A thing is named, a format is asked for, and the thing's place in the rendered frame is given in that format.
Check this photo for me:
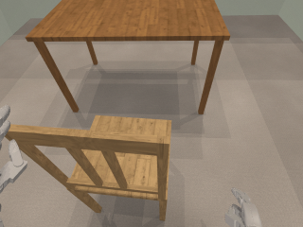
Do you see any left robot hand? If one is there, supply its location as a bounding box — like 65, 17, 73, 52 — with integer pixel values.
0, 105, 27, 193

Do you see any right robot hand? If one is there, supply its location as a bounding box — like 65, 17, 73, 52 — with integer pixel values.
225, 187, 262, 227

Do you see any table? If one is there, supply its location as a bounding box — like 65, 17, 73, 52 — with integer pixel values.
25, 0, 230, 114

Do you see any chair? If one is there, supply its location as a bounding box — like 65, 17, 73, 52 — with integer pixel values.
5, 115, 171, 221

